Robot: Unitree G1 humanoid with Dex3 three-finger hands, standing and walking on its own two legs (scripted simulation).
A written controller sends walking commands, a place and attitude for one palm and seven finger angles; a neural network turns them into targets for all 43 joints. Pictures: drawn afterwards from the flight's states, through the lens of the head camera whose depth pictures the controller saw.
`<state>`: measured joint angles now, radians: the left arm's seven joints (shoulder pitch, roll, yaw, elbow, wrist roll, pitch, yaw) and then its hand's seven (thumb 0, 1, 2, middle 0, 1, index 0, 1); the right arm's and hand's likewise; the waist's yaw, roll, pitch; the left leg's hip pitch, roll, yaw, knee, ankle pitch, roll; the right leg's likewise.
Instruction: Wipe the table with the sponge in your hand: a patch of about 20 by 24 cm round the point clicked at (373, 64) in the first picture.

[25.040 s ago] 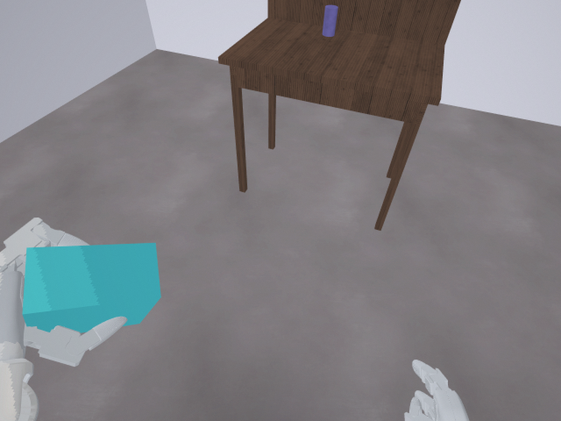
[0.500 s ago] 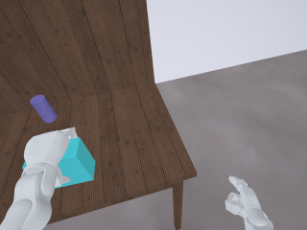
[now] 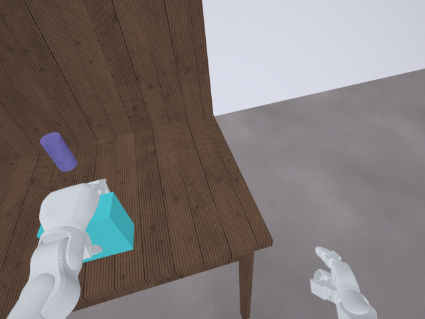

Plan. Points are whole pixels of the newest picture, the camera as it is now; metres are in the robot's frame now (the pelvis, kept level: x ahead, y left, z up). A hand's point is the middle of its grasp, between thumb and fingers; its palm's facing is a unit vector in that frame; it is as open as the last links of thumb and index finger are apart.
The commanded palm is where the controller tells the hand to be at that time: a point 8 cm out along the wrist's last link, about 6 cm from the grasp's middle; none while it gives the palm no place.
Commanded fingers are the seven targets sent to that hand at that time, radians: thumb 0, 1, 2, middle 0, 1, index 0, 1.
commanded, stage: move the sponge above the wiping area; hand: left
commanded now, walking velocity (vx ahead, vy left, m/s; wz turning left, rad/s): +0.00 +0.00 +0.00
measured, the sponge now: (95, 234) +0.23 +0.28 +0.04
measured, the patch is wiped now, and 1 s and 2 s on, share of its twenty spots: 0.00 0.00 0.00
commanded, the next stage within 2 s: lower the sponge onto the table in 1.06 s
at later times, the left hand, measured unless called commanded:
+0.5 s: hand (105, 218) +0.26 +0.26 +0.07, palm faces -0.01 -0.10 -0.99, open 10.1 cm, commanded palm +0.23 +0.26 +0.13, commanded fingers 0.00 0.10 1.30 -1.20 -1.60 -1.20 -1.60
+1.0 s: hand (103, 217) +0.26 +0.26 +0.07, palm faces -0.02 -0.10 -0.99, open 10.1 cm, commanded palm +0.23 +0.26 +0.14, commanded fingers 0.00 0.10 1.30 -1.20 -1.60 -1.20 -1.60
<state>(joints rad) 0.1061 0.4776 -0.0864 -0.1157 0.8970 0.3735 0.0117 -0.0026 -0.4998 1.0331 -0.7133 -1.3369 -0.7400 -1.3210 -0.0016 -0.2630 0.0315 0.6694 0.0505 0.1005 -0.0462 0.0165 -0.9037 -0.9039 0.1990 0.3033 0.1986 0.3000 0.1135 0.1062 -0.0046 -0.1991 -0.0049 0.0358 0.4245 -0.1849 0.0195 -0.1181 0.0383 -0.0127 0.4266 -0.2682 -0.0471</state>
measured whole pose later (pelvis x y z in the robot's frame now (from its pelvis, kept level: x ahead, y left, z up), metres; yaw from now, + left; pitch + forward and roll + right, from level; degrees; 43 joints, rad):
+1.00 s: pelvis +0.00 +0.00 +0.00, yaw +0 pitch -2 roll +0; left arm 0.03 0.44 -0.13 0.00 0.92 0.37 0.04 0.00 -0.50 1.03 -0.71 -1.33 -0.74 -1.32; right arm 0.00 -0.27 0.02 0.68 0.06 0.11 -0.05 0.02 -0.90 -0.90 0.20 0.30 0.20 0.30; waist 0.10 0.10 -0.01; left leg -0.20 0.00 0.03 0.42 -0.19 0.02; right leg -0.12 0.04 -0.01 0.42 -0.27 -0.05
